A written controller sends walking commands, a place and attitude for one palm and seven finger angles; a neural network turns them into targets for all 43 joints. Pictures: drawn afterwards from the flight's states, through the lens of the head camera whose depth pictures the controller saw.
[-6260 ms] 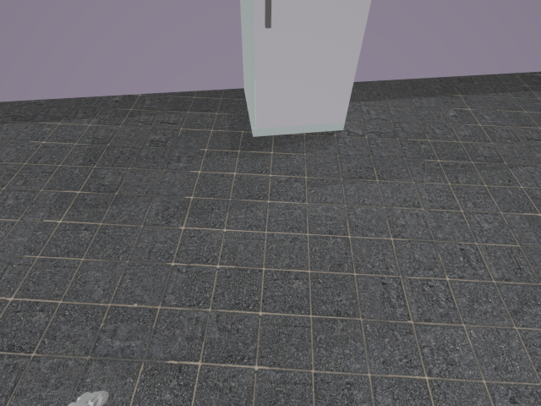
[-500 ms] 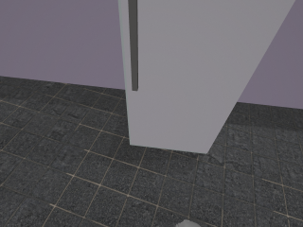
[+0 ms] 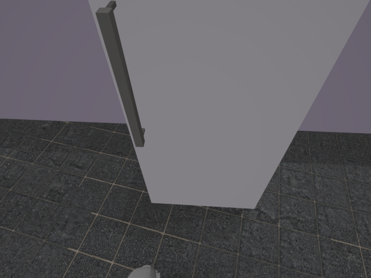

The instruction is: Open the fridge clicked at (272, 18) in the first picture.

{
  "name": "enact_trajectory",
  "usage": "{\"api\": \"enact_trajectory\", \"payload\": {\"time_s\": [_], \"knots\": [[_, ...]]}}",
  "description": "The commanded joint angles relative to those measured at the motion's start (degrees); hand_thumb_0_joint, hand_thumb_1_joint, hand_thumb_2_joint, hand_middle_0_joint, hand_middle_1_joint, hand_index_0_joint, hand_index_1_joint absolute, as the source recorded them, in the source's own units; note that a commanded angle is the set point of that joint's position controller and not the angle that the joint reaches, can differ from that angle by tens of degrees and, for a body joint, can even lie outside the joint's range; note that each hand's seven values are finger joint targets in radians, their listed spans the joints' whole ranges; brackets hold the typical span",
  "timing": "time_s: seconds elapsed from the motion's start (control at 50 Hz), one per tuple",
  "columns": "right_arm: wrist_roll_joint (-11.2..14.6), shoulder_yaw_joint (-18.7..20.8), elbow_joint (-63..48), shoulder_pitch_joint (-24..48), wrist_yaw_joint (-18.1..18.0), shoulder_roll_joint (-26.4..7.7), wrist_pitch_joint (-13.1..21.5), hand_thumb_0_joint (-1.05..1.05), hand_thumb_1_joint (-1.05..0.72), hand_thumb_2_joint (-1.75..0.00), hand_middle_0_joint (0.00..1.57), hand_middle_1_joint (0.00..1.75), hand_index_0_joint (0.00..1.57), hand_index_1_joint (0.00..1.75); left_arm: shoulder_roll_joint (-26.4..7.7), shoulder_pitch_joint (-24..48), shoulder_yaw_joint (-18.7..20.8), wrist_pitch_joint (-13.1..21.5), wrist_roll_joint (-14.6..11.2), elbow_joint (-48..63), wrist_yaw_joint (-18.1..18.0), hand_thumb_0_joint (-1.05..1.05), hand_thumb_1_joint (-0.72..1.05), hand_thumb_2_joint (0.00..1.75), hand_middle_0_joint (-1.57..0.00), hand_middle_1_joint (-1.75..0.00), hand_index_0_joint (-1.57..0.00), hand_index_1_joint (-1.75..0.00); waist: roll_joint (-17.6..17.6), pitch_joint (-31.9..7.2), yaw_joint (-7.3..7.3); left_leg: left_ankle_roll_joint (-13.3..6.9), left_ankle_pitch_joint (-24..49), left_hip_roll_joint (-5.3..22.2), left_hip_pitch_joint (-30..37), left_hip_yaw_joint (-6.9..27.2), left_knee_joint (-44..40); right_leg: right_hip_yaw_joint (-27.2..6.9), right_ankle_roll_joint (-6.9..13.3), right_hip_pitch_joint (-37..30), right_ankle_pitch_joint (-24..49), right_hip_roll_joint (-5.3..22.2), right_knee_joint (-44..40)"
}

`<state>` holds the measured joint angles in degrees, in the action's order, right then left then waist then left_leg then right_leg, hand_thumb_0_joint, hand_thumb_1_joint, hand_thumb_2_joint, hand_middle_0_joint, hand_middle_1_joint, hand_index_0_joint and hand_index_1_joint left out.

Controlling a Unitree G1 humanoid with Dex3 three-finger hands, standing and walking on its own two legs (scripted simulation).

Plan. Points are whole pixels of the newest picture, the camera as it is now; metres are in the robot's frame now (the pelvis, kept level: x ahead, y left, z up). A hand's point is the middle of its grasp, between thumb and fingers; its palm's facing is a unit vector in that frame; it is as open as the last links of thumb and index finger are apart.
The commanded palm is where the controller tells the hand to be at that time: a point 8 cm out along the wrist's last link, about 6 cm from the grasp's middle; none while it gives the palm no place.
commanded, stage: come to a stop and stand still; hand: left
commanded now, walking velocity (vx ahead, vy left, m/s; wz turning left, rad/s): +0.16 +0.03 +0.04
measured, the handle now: (129, 89) +0.54 +0.17 +0.11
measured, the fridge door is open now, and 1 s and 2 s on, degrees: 0 0 0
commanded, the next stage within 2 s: look again from close up in 1.72 s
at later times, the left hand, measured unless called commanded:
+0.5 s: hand out of the picture +0.08 +0.22 -0.18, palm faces +0.03 -0.97 -0.24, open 7.4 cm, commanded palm none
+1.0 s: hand out of the picture +0.04 +0.15 -0.18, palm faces +0.03 -0.98 -0.20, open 7.3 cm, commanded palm none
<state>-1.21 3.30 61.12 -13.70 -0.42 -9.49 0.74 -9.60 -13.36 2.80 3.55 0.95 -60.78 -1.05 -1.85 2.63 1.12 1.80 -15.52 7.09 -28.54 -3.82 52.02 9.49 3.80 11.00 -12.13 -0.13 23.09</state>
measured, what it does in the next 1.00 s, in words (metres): steps on the spot: left foot, then right foot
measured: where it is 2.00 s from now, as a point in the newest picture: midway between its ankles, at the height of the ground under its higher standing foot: outside the picture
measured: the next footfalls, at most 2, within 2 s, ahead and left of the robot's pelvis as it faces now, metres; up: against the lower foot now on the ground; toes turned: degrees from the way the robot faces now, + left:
left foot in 0.16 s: +0.15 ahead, +0.14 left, +0.00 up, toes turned +7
right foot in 0.58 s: +0.07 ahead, -0.14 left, +0.00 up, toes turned -5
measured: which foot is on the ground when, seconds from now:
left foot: up 0.00-0.14, down 0.16-0.58, up 0.60-0.80, down 0.82-1.00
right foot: down 0.00-0.20, up 0.22-0.56, down 0.58-1.00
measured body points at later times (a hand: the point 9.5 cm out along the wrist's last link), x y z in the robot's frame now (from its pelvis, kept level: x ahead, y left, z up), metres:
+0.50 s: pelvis +0.04 +0.02 -0.01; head +0.08 +0.02 +0.44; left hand +0.08 +0.27 -0.16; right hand +0.14 -0.21 -0.15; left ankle +0.11 +0.14 -0.74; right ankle +0.02 -0.12 -0.70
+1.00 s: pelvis +0.00 -0.03 +0.00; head +0.02 -0.03 +0.45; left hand +0.04 +0.20 -0.16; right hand -0.02 -0.24 -0.16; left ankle +0.01 +0.10 -0.74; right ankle +0.03 -0.13 -0.74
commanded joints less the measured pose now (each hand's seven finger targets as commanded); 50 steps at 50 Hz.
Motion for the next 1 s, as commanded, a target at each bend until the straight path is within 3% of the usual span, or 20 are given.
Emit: {"api": "enact_trajectory", "payload": {"time_s": [0.0,0.06,0.1,0.14,0.2,0.24,0.32,0.36,0.5,0.52,0.56,0.58,0.6,0.64,0.72,0.76,0.8,0.82,0.86,0.98], "knots": [[0.03,-0.70,-2.46,-0.36,1.11,-0.78,0.75,0.00,-0.90,-0.90,0.20,0.30,0.20,0.30,-6.90,-5.53,0.80,0.66,0.31,0.28,0.35,0.00,0.90,0.90,-0.20,-0.30,-0.20,-0.30,7.88,-0.10,-2.19,0.16,0.75,-1.14,2.41,-0.88,-8.84,-11.40,5.82,-1.33,11.78,15.67,-10.85],[0.22,-1.01,-3.10,1.76,0.96,-1.49,1.41,0.00,-0.90,-0.90,0.20,0.30,0.20,0.30,-7.70,-6.52,0.95,0.25,0.32,-0.89,0.14,0.00,0.90,0.90,-0.20,-0.30,-0.20,-0.30,8.22,-0.31,-2.35,-0.32,0.63,-2.09,7.14,-1.27,-15.71,-11.38,5.33,-2.65,14.39,16.25,-7.56],[0.26,-1.67,-1.36,-0.28,0.26,-1.66,1.81,0.00,-0.90,-0.90,0.20,0.30,0.20,0.30,-5.91,-5.70,0.21,-0.56,-0.13,-1.63,-0.37,0.00,0.90,0.90,-0.20,-0.30,-0.20,-0.30,7.41,-0.95,-0.94,-0.02,9.89,-3.28,16.87,-1.54,-26.20,-8.27,1.90,-0.35,19.25,12.10,-1.66],[0.14,-1.42,0.12,-4.63,-0.64,-6.68,2.46,0.00,-0.90,-0.90,0.20,0.30,0.20,0.30,-2.43,-9.14,-1.09,-1.26,-0.50,-2.22,-0.96,0.00,0.90,0.90,-0.20,-0.30,-0.20,-0.30,-4.65,-6.70,-0.90,-3.80,44.09,6.85,29.38,6.02,-26.18,-5.05,-3.51,3.78,7.28,6.77,5.50],[1.04,-1.40,0.23,-1.32,-2.37,-8.62,0.80,0.00,-0.90,-0.90,0.20,0.30,0.20,0.30,-4.06,-10.14,-1.40,-3.68,-0.70,-3.45,-1.78,0.00,0.90,0.90,-0.20,-0.30,-0.20,-0.30,-13.36,-5.03,-0.92,-9.35,56.76,13.00,26.16,10.78,-31.45,-5.51,-6.17,3.81,-17.31,4.28,14.74],[0.82,-0.59,-0.27,0.15,-3.14,-9.01,-0.07,0.00,-0.90,-0.90,0.20,0.30,0.20,0.30,-5.09,-8.76,-0.74,-4.81,-0.21,-2.56,-1.61,0.00,0.90,0.90,-0.20,-0.30,-0.20,-0.30,-9.57,-2.00,-1.00,-11.46,59.16,13.79,25.22,10.52,-31.23,-7.77,-5.87,8.37,-19.36,4.79,22.69],[0.42,1.41,-2.64,2.34,-3.17,-10.45,-1.33,0.00,-0.90,-0.90,0.20,0.30,0.20,0.30,-4.62,-7.19,0.69,-5.83,0.25,0.34,-1.14,0.00,0.90,0.90,-0.20,-0.30,-0.20,-0.30,-2.79,-6.36,-0.77,-13.42,48.81,14.26,26.40,8.62,-29.90,-9.58,-6.03,14.25,-18.09,3.45,34.88],[0.34,1.81,-3.48,3.53,-2.80,-10.11,-1.43,0.00,-0.90,-0.90,0.20,0.30,0.20,0.30,-4.04,-6.40,1.16,-6.19,0.19,1.97,-1.02,0.00,0.90,0.90,-0.20,-0.30,-0.20,-0.30,-4.35,-8.34,-1.00,-12.88,41.30,13.38,24.46,7.22,-30.52,-9.98,-6.41,14.06,-16.66,3.41,36.12],[-0.04,2.38,-5.26,6.89,-1.10,-9.50,-2.02,0.00,-0.90,-0.90,0.20,0.30,0.20,0.30,-2.79,-8.62,0.81,-5.39,0.26,3.04,-0.67,0.00,0.90,0.90,-0.20,-0.30,-0.20,-0.30,-8.34,-6.17,-2.86,-8.45,6.42,9.14,11.31,6.93,-31.85,-5.36,-5.24,-0.11,-6.96,2.79,11.29],[0.25,2.20,-5.19,6.17,-0.84,-7.96,-2.08,0.00,-0.90,-0.90,0.20,0.30,0.20,0.30,-4.05,-10.09,0.83,-4.81,0.63,2.59,-0.70,0.00,0.90,0.90,-0.20,-0.30,-0.20,-0.30,-3.99,-4.95,-3.60,-6.37,3.07,6.17,8.25,5.58,-28.16,-5.68,-5.17,-3.81,-1.93,2.91,3.23],[0.90,0.89,-7.07,5.25,0.03,-1.92,-2.91,0.00,-0.90,-0.90,0.20,0.30,0.20,0.30,-11.48,-4.59,1.16,-4.04,1.11,4.73,-0.96,0.00,0.90,0.90,-0.20,-0.30,-0.20,-0.30,17.13,0.26,-1.53,-0.31,-11.95,-3.98,3.77,-1.09,-14.69,-24.32,1.12,5.51,-8.75,19.10,-11.42],[0.62,1.04,-7.74,7.29,0.14,-3.68,-3.64,0.00,-0.90,-0.90,0.20,0.30,0.20,0.30,-12.29,-2.02,1.15,-4.31,0.96,6.26,-0.83,0.00,0.90,0.90,-0.20,-0.30,-0.20,-0.30,14.26,0.87,-2.99,-0.87,-13.92,-3.92,7.62,1.96,-7.89,-25.59,4.25,13.84,-17.18,20.58,-14.39],[0.35,1.06,-7.45,7.30,0.15,-3.65,-3.95,0.00,-0.90,-0.90,0.20,0.30,0.20,0.30,-12.27,0.59,1.49,-4.15,1.01,6.48,-0.98,0.00,0.90,0.90,-0.20,-0.30,-0.20,-0.30,17.70,2.84,-2.18,-1.62,-12.25,-4.15,6.63,3.56,-4.06,-26.22,4.76,15.84,-18.46,18.65,-14.50],[0.29,0.75,-4.60,2.48,0.03,-3.79,-3.39,0.00,-0.90,-0.90,0.20,0.30,0.20,0.30,-9.24,3.63,0.74,-3.93,0.84,6.24,-1.01,0.00,0.90,0.90,-0.20,-0.30,-0.20,-0.30,12.54,2.49,0.03,-1.65,-7.71,-3.99,8.36,3.08,-2.47,-19.24,4.09,13.12,-8.45,14.55,-10.47],[0.51,-0.34,-2.89,-0.34,-0.47,-2.76,-2.35,0.00,-0.90,-0.90,0.20,0.30,0.20,0.30,-8.35,0.56,0.51,-3.57,0.34,4.69,-0.93,0.00,0.90,0.90,-0.20,-0.30,-0.20,-0.30,9.75,0.42,-1.13,-0.66,-6.73,-4.01,10.70,1.72,-13.26,-15.74,4.01,5.41,1.77,12.81,-6.09],[0.46,-1.07,-1.17,-3.23,-0.96,-2.29,-1.61,0.00,-0.90,-0.90,0.20,0.30,0.20,0.30,-7.82,-0.02,0.34,-3.54,-0.23,3.41,-1.07,0.00,0.90,0.90,-0.20,-0.30,-0.20,-0.30,6.69,-0.42,-0.47,-0.76,0.60,-3.71,17.73,2.34,-25.30,-15.71,2.11,6.48,1.46,11.92,-3.57],[0.19,-1.59,-0.12,-3.79,-1.36,-4.51,-0.36,0.00,-0.90,-0.90,0.20,0.30,0.20,0.30,-5.46,-1.54,-0.32,-3.50,-0.88,2.66,-0.77,0.00,0.90,0.90,-0.20,-0.30,-0.20,-0.30,-1.01,-1.40,-1.94,-2.83,10.39,1.54,18.26,8.78,-31.71,-12.52,-1.92,4.30,1.68,6.35,-0.90],[0.24,-1.58,-0.10,-3.09,-1.53,-5.77,-0.15,0.00,-0.90,-0.90,0.20,0.30,0.20,0.30,-5.28,-1.77,-0.44,-3.34,-0.72,2.38,-0.60,0.00,0.90,0.90,-0.20,-0.30,-0.20,-0.30,0.55,-1.96,-2.67,-3.16,9.19,2.86,15.84,9.28,-31.96,-11.68,-2.75,0.62,2.37,5.62,-1.34],[0.41,-1.87,0.97,-1.72,-1.50,-4.80,0.10,0.00,-0.90,-0.90,0.20,0.30,0.20,0.30,-5.52,-0.90,-0.36,-3.81,-0.75,0.80,-0.71,0.00,0.90,0.90,-0.20,-0.30,-0.20,-0.30,-7.25,-1.17,-2.98,-3.10,5.17,2.04,12.04,9.35,-35.83,-9.77,-3.60,-3.56,2.51,5.14,0.11],[0.39,-1.73,2.27,-4.68,-1.47,-3.32,-0.65,0.00,-0.90,-0.90,0.20,0.30,0.20,0.30,-5.22,-2.46,-0.90,-3.55,-0.56,-1.48,-0.64,0.00,0.90,0.90,-0.20,-0.30,-0.20,-0.30,1.19,1.74,-1.99,-2.14,-3.38,-1.03,12.94,6.13,-35.59,-12.54,-3.04,-0.43,-4.65,6.29,-5.71]]}}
